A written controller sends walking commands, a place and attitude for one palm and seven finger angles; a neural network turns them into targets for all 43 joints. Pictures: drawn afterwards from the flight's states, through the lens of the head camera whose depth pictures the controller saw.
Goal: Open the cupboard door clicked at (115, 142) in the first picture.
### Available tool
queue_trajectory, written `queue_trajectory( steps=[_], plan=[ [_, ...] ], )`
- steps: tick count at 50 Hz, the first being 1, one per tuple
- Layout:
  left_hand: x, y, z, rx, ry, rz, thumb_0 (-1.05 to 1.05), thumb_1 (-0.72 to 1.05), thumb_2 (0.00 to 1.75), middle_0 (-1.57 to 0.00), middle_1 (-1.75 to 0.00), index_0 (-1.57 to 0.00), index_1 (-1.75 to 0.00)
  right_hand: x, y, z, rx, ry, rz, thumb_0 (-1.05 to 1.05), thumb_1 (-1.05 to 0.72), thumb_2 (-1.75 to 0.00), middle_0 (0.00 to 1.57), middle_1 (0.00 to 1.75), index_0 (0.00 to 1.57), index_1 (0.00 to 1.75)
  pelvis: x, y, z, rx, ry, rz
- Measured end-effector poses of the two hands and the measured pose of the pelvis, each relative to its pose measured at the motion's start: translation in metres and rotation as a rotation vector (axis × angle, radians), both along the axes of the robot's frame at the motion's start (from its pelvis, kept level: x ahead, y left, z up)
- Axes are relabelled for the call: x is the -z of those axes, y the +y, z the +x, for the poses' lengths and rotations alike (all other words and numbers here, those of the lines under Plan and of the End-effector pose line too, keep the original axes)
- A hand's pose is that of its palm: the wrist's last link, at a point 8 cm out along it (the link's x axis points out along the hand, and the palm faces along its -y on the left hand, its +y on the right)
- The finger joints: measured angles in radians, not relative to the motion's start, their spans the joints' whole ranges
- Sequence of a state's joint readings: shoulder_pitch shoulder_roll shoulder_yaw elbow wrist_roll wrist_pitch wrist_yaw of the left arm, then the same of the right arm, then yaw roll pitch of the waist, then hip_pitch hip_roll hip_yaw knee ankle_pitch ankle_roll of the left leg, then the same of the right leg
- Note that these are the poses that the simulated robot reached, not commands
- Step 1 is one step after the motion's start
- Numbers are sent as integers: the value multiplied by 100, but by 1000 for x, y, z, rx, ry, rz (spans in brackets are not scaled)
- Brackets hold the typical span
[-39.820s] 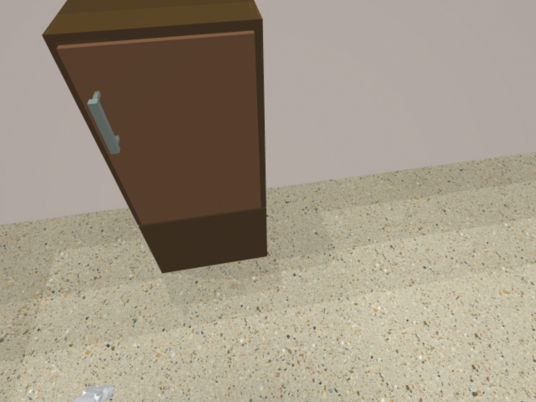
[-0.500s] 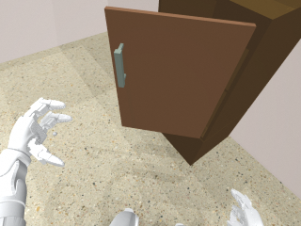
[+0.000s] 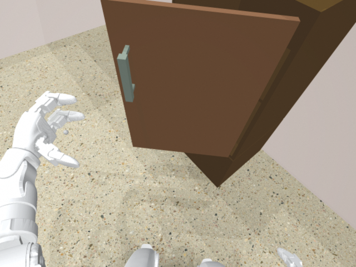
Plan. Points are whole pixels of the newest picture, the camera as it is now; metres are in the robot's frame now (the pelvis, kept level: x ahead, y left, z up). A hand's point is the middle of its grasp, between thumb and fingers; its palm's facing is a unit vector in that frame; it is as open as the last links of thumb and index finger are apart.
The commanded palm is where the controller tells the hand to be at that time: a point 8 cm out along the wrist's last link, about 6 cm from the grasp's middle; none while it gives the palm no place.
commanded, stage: move the hooked fingers beside the handle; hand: left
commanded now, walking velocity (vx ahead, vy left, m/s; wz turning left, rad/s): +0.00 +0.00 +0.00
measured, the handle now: (128, 75) +0.56 +0.15 +0.08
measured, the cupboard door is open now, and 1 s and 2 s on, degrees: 45 45 45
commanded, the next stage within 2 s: slide the fingers in behind the handle in 1.72 s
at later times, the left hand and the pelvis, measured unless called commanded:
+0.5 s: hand (85, 105) +0.45 +0.23 +0.08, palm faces -0.07 -1.00 -0.01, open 14.0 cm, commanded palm +0.44 +0.28 +0.08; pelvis -0.01 -0.01 -0.01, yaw -1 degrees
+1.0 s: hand (96, 85) +0.52 +0.22 +0.08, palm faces -0.07 -1.00 +0.00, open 14.0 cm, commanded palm +0.51 +0.27 +0.07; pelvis -0.01 -0.01 -0.02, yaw -2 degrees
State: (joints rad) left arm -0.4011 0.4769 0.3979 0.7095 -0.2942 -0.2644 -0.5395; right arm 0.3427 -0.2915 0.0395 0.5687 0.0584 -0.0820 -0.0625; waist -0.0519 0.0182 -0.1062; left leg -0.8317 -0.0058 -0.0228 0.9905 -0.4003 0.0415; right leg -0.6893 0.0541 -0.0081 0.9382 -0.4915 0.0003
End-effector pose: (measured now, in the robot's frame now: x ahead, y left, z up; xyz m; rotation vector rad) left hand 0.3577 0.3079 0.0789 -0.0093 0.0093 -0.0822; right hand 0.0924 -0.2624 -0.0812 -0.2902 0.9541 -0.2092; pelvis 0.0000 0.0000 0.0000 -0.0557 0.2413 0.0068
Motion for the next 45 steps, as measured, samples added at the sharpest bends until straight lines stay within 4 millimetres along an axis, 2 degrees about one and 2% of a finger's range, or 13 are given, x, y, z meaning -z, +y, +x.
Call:
queue_trajectory(
  steps=[8,14,19,29,45],
  plan=[
    [-5,-12,25,-2,-4,11,-1,-50,30,-30,-120,-30,-120,2,0,-2,20,17,11,1,-90,-90,21,30,20,30,0,-1,2,6,12,1],
    [-6,-13,42,-22,15,5,-1,-50,30,-30,-120,-30,-120,7,-2,-12,30,57,19,0,-90,-90,21,30,20,30,2,-4,0,8,23,3],
    [0,-14,56,-27,31,13,-1,-50,30,-30,-120,-30,-120,14,-8,-28,45,120,8,0,-90,-90,21,30,20,30,7,-7,-4,8,42,1],
    [-4,-29,85,-6,4,9,-1,-50,30,-30,-120,-30,-120,22,-19,-70,117,241,-11,0,-90,-90,21,30,20,30,13,-10,-6,17,73,-2],
    [-8,-30,127,-17,15,22,-1,-50,30,-30,-120,-30,-120,26,-17,-113,178,366,-22,0,-90,-90,21,30,20,30,21,-10,-9,27,127,-16]
  ],
)
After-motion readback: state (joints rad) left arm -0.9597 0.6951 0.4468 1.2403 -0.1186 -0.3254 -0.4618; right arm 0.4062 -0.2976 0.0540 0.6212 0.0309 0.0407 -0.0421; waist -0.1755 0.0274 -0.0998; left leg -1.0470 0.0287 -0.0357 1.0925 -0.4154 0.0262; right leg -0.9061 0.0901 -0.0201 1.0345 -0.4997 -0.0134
